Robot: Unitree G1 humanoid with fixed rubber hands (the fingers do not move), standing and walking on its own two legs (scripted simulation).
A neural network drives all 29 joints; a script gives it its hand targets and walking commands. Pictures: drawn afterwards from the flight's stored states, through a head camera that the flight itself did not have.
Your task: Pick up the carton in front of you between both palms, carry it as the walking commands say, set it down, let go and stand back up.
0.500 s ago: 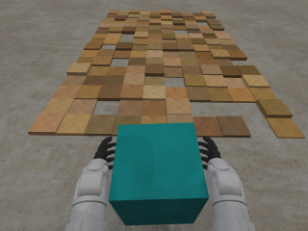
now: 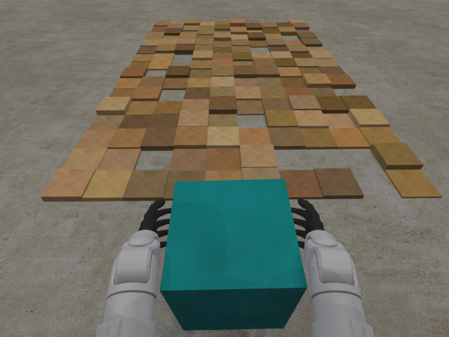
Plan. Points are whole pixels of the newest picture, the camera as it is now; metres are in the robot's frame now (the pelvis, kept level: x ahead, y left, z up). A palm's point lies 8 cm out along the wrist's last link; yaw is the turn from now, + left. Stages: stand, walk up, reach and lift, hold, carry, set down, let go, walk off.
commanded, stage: hold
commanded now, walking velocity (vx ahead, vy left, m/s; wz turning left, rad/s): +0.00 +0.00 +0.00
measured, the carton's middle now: (231, 258) +0.29 +0.00 -0.03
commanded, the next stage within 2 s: carry in 0.42 s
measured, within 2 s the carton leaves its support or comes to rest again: neither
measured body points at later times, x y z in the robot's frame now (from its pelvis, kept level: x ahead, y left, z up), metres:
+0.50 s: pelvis +0.01 -0.01 +0.00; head -0.02 -0.02 +0.45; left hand +0.31 +0.15 +0.04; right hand +0.31 -0.16 +0.04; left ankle +0.03 +0.13 -0.74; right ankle +0.04 -0.12 -0.74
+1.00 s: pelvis +0.18 +0.01 +0.00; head +0.16 +0.01 +0.45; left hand +0.43 +0.17 +0.08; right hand +0.45 -0.14 +0.08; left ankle +0.10 +0.11 -0.70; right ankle +0.16 -0.10 -0.74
